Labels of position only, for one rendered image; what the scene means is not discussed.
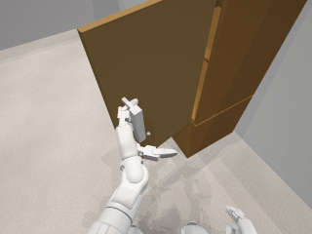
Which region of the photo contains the robot right hand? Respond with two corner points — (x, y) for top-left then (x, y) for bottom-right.
(224, 205), (257, 234)

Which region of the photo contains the right robot thigh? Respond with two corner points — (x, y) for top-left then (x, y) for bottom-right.
(179, 224), (209, 234)

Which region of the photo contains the left robot forearm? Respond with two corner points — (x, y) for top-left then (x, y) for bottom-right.
(86, 156), (149, 234)

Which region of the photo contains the robot left hand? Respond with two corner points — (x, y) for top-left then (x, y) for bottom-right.
(115, 98), (177, 162)

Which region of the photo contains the cupboard door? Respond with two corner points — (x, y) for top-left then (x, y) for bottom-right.
(76, 0), (216, 159)

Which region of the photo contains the robot right shin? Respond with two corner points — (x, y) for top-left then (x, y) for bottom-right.
(186, 221), (197, 225)

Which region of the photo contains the handle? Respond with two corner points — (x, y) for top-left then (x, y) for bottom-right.
(122, 97), (146, 143)

